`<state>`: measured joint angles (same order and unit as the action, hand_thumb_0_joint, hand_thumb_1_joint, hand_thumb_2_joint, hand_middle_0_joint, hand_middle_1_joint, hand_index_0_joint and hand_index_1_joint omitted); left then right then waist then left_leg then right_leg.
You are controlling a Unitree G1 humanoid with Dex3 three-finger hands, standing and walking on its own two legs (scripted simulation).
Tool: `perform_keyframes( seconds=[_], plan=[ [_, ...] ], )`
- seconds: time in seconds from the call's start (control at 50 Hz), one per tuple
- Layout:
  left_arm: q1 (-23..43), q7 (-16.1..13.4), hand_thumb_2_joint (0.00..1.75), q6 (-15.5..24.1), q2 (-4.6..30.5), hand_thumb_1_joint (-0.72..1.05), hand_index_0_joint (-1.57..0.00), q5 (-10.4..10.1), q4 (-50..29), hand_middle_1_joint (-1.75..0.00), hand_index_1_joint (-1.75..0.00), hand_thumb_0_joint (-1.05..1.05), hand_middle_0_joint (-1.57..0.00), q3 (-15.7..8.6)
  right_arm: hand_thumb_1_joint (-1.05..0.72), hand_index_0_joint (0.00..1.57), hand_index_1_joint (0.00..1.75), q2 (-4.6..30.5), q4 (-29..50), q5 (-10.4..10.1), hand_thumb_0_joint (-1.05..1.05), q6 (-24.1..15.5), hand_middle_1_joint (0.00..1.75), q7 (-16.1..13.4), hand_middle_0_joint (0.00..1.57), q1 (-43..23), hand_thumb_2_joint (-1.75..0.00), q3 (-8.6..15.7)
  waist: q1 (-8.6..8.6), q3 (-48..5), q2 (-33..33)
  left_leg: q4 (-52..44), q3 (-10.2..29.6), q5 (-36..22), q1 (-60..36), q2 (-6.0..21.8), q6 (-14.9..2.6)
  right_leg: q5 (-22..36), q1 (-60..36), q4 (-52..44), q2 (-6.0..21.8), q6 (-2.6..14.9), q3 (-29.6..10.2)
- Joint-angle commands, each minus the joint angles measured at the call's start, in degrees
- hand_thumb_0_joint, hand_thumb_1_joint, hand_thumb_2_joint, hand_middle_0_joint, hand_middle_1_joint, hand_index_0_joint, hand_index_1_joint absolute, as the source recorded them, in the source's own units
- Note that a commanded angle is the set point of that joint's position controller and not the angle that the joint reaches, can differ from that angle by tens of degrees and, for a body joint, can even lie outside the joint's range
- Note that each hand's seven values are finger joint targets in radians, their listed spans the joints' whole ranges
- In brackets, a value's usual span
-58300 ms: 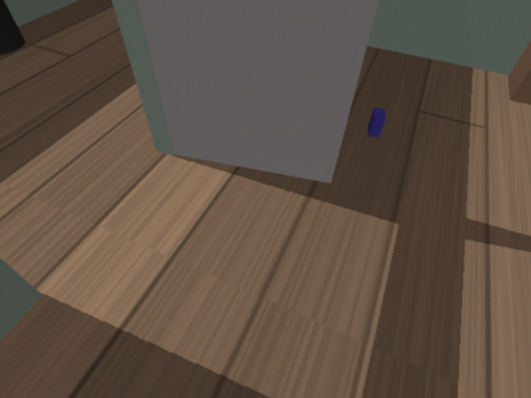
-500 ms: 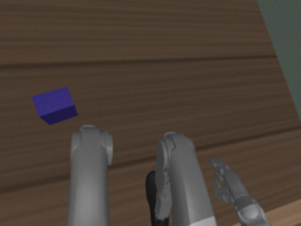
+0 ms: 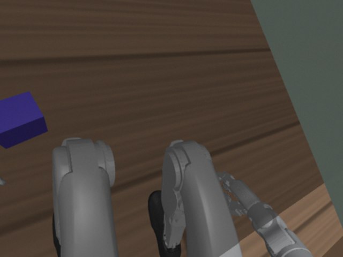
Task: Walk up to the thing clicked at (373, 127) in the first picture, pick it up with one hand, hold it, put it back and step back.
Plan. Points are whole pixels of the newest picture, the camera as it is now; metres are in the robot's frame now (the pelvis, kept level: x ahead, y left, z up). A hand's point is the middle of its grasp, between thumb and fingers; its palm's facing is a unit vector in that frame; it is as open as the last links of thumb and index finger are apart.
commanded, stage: close in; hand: left
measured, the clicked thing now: (16, 122) +0.39 +0.30 -0.21
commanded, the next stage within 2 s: rest palm in 0.46 s
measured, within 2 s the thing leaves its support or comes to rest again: neither
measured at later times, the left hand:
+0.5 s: hand (4, 138) +0.34 +0.31 -0.18, palm faces +0.34 -0.94 +0.02, open 17.5 cm
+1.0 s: hand (10, 131) +0.36 +0.30 -0.18, palm faces +0.38 -0.92 +0.01, open 17.1 cm
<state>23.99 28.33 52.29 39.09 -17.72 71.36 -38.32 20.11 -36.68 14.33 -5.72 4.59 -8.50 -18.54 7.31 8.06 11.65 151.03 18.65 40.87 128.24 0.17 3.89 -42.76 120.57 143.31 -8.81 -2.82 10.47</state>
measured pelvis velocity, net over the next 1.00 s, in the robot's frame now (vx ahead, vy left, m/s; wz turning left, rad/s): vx -0.01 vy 0.02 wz -0.07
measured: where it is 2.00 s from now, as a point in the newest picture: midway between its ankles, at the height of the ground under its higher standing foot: (122, 246)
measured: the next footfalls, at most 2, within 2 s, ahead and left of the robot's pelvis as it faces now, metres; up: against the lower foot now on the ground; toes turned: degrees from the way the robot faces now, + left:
none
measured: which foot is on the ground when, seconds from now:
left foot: down 0.00-1.00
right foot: down 0.00-1.00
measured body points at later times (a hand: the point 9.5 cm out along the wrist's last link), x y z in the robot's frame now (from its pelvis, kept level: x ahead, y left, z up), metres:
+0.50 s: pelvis -0.01 +0.01 -0.01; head +0.19 +0.20 +0.35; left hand +0.32 +0.36 -0.17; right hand +0.19 -0.23 -0.04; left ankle +0.08 +0.14 -0.25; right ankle +0.10 -0.12 -0.25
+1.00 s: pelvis -0.01 +0.02 -0.01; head +0.19 +0.22 +0.34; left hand +0.33 +0.35 -0.18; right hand +0.18 -0.21 -0.03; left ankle +0.08 +0.14 -0.25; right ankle +0.10 -0.12 -0.25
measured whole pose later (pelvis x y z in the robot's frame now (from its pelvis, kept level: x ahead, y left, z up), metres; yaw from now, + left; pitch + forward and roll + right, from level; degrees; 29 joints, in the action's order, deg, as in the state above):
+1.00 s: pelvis -0.01 +0.02 -0.01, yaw -4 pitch +9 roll -18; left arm 25.5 1.3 67.3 42.3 -9.9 77.8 -27.5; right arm 20.3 -32.7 20.5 -1.0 10.0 -11.3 -27.8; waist 10.0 15.2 16.3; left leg 154.9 24.0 40.2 126.6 0.0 1.8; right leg -40.4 116.2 141.9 -9.9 -3.2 14.7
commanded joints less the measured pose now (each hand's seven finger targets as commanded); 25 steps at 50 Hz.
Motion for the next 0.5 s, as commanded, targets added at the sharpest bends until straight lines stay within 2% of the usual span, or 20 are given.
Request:
perform_keyframes(
  seconds=[0.0, 0.02, 0.04, 0.06, 0.08, 0.1, 0.12, 0.14, 0.18, 0.2, 0.22, 0.24, 0.26, 0.28, 0.3, 0.36, 0.42, 0.44, 0.46, 0.48],
  plan=[
    [7.3, -5.4, 0.00, 7.3, 10.8, -0.61, -0.12, 1.4, -8.2, -0.10, -0.05, 0.00, -0.07, 1.2, -0.91, 0.20, 0.30, 17.5, 3.4, 0.5, 0.00, 0.0, 0.30, -0.2, 0.20, -0.1, -0.90, 5.0, 0.89, -30.3, -24.1, -17.0, -7.1, -6.4, -22.3, 3.4, -2.56, 11.3, -11.9, -12.7, 0.6, 4.13, 6.1],
    [7.3, -6.4, 0.00, 8.2, 12.0, -0.61, -0.12, 1.9, -8.5, -0.08, -0.05, 0.00, -0.08, 0.8, -0.91, 0.20, 0.30, 17.6, 3.4, 0.7, 0.00, 0.2, 0.30, 0.0, 0.20, -0.5, -0.90, 4.8, 0.52, -30.0, -24.3, -16.7, -7.2, -5.6, -21.9, 3.3, -2.67, 10.7, -11.6, -12.6, 0.5, 4.16, 6.1],
    [7.3, -7.1, 0.00, 8.8, 12.8, -0.61, -0.12, 2.3, -7.9, -0.09, -0.04, 0.00, -0.08, 0.5, -0.92, 0.20, 0.30, 18.0, 3.2, 1.1, 0.00, 0.5, 0.30, 0.1, 0.20, -0.2, -0.90, 4.7, 1.37, -30.4, -24.6, -16.4, -7.1, -5.4, -22.0, 3.3, -2.71, 10.9, -12.3, -12.5, 0.5, 4.03, 6.2],
    [7.7, -7.7, 0.00, 9.5, 11.6, -0.61, -0.11, 2.8, -7.2, -0.08, -0.04, 0.00, -0.07, 2.0, -0.92, 0.20, 0.30, 18.1, 3.5, 1.3, 0.00, 0.8, 0.30, 0.2, 0.20, -0.8, -0.90, 4.4, 2.06, -29.4, -24.3, -16.6, -6.9, -4.9, -21.8, 3.3, -2.68, 10.6, -12.2, -12.6, 0.4, 3.97, 6.4],
    [8.8, -8.3, 0.00, 10.2, 11.9, -0.61, -0.11, 3.3, -7.2, -0.08, -0.04, 0.00, -0.07, 2.7, -0.91, 0.20, 0.30, 18.0, 3.5, 1.5, 0.00, 0.9, 0.30, 0.4, 0.20, -1.2, -0.90, 3.7, 2.70, -28.0, -24.2, -16.6, -6.6, -3.8, -20.9, 3.3, -2.80, 9.8, -12.1, -12.6, 0.4, 3.99, 6.6],
    [8.0, -9.0, 0.00, 10.6, 13.2, -0.61, -0.11, 3.5, -5.4, -0.08, -0.03, 0.00, -0.07, 1.4, -0.91, 0.20, 0.30, 18.5, 3.3, 1.8, 0.00, 1.3, 0.30, 0.4, 0.20, -0.7, -0.90, 3.7, 2.82, -28.2, -23.2, -16.1, -6.6, -3.7, -20.4, 3.3, -2.99, 10.1, -12.8, -12.8, 0.2, 3.83, 6.7],
    [7.0, -9.6, 0.00, 11.1, 14.2, -0.61, -0.12, 3.7, -5.5, -0.07, -0.02, 0.00, -0.07, 1.2, -0.91, 0.20, 0.30, 18.7, 3.2, 2.0, 0.00, 1.5, 0.30, 0.4, 0.20, -1.2, -0.89, 3.5, 2.17, -28.1, -23.2, -15.9, -6.7, -3.1, -20.2, 3.3, -3.05, 9.7, -12.7, -13.0, 0.0, 3.97, 6.5],
    [7.6, -10.1, 0.00, 11.7, 13.2, -0.61, -0.11, 3.9, -4.8, -0.07, -0.02, 0.00, -0.07, 2.0, -0.91, 0.20, 0.30, 19.0, 3.2, 2.3, 0.00, 1.7, 0.30, 0.5, 0.20, -1.1, -0.90, 3.3, 3.38, -27.8, -23.4, -16.0, -6.3, -3.7, -20.9, 3.3, -2.84, 10.4, -13.0, -12.8, 0.1, 3.91, 6.8],
    [7.2, -11.1, 0.00, 12.6, 13.0, -0.61, -0.12, 3.8, -4.5, -0.07, -0.02, 0.00, -0.07, 2.1, -0.91, 0.20, 0.30, 19.4, 3.4, 2.9, 0.00, 2.1, 0.30, 0.8, 0.20, -1.1, -0.90, 2.7, 3.50, -28.3, -24.5, -16.4, -5.9, -5.1, -22.4, 3.2, -2.44, 11.5, -13.3, -12.2, 0.0, 4.01, 7.4],
    [8.4, -11.5, 0.00, 13.1, 10.7, -0.61, -0.12, 3.8, -5.0, -0.07, -0.02, 0.00, -0.07, 4.9, -0.91, 0.20, 0.30, 19.0, 4.4, 2.8, 0.00, 2.0, 0.30, 1.0, 0.20, -2.6, -0.89, 2.1, 3.39, -27.0, -24.9, -16.9, -5.7, -3.7, -22.3, 3.1, -2.36, 10.3, -11.4, -12.1, 0.0, 4.23, 7.6],
    [6.7, -12.3, 0.00, 13.2, 12.0, -0.61, -0.13, 3.8, -3.7, -0.08, -0.04, 0.00, -0.08, 2.8, -0.91, 0.20, 0.30, 19.5, 3.8, 3.2, 0.00, 2.2, 0.30, 1.1, 0.20, -1.6, -0.90, 2.3, 3.25, -27.7, -25.8, -16.8, -5.6, -4.9, -23.5, 3.1, -2.07, 11.4, -12.6, -11.9, -0.1, 4.20, 7.8],
    [7.4, -12.9, 0.00, 13.5, 11.0, -0.61, -0.12, 4.0, -3.3, -0.07, -0.03, 0.00, -0.07, 4.3, -0.91, 0.20, 0.30, 19.5, 4.1, 3.2, 0.00, 2.4, 0.30, 1.3, 0.20, -2.0, -0.90, 1.8, 3.82, -26.7, -25.8, -16.9, -5.3, -4.1, -22.7, 2.9, -2.06, 10.7, -12.0, -11.8, -0.1, 4.18, 8.1],
    [5.8, -13.4, 0.00, 13.4, 10.2, -0.61, -0.12, 4.0, -2.3, -0.08, -0.04, 0.00, -0.08, 4.3, -0.91, 0.20, 0.30, 19.7, 3.9, 3.4, 0.00, 2.5, 0.30, 1.4, 0.20, -1.8, -0.90, 2.0, 3.57, -26.8, -25.4, -16.8, -5.4, -4.9, -23.2, 2.9, -1.98, 11.5, -12.3, -11.8, -0.2, 4.20, 8.2],
    [7.3, -13.9, 0.00, 13.8, 9.9, -0.61, -0.13, 4.1, -2.6, -0.08, -0.04, 0.00, -0.08, 5.6, -0.90, 0.20, 0.30, 19.5, 4.3, 3.4, 0.00, 2.5, 0.30, 1.6, 0.20, -2.4, -0.89, 1.4, 4.13, -25.8, -25.7, -16.7, -5.1, -3.4, -22.2, 2.8, -2.08, 10.5, -11.7, -11.8, -0.1, 4.21, 8.5],
    [6.1, -14.4, 0.00, 13.9, 9.3, -0.61, -0.13, 4.2, -2.1, -0.08, -0.04, 0.00, -0.09, 5.6, -0.91, 0.20, 0.30, 19.9, 4.0, 3.7, 0.00, 2.7, 0.30, 1.7, 0.20, -1.6, -0.90, 1.7, 4.41, -26.0, -25.2, -16.6, -4.9, -5.0, -23.0, 2.8, -2.01, 12.0, -12.6, -11.8, -0.2, 4.05, 8.5],
    [7.2, -15.4, 0.01, 14.7, 9.4, -0.61, -0.15, 4.4, -2.9, -0.09, -0.05, 0.00, -0.11, 7.1, -0.91, 0.20, 0.30, 20.2, 4.1, 3.7, 0.00, 2.9, 0.30, 1.9, 0.20, -2.0, -0.90, 1.3, 4.79, -24.7, -25.2, -16.5, -4.6, -4.1, -22.2, 2.7, -2.08, 11.6, -12.3, -11.9, -0.3, 4.04, 8.7],
    [7.3, -16.5, 0.01, 16.0, 10.7, -0.61, -0.15, 4.6, -3.8, -0.09, -0.05, 0.00, -0.11, 6.4, -0.91, 0.20, 0.30, 20.5, 4.1, 4.0, 0.00, 3.2, 0.30, 2.1, 0.20, -2.1, -0.90, 0.8, 4.63, -25.7, -26.2, -16.6, -3.8, -6.6, -24.3, 2.9, -1.71, 13.3, -13.3, -11.1, -0.4, 4.01, 9.2],
    [7.5, -16.9, 0.00, 16.2, 10.1, -0.61, -0.15, 4.8, -3.4, -0.09, -0.05, 0.00, -0.12, 6.8, -0.91, 0.20, 0.30, 20.7, 4.3, 4.2, 0.00, 3.4, 0.30, 2.2, 0.20, -2.4, -0.90, 0.7, 5.13, -25.2, -26.7, -16.9, -3.4, -6.8, -24.9, 3.1, -1.53, 13.4, -13.0, -10.8, -0.4, 4.05, 9.4],
    [7.9, -17.5, 0.01, 16.4, 11.1, -0.61, -0.15, 4.8, -3.2, -0.09, -0.06, 0.00, -0.12, 6.0, -0.91, 0.20, 0.30, 20.6, 4.3, 4.3, 0.00, 3.6, 0.30, 2.2, 0.20, -2.2, -0.90, 0.3, 5.26, -25.2, -26.7, -16.8, -3.2, -6.8, -24.6, 3.0, -1.61, 13.5, -13.4, -10.9, -0.5, 3.99, 9.5],
    [8.4, -18.2, 0.01, 16.8, 11.2, -0.61, -0.16, 5.1, -3.1, -0.09, -0.06, 0.00, -0.12, 6.2, -0.91, 0.20, 0.30, 20.7, 4.3, 4.4, 0.00, 3.7, 0.30, 2.3, 0.20, -2.6, -0.90, 0.2, 5.34, -24.1, -27.0, -16.8, -3.3, -5.6, -23.7, 3.0, -1.67, 12.7, -12.8, -10.9, -0.3, 4.04, 9.5]
  ],
)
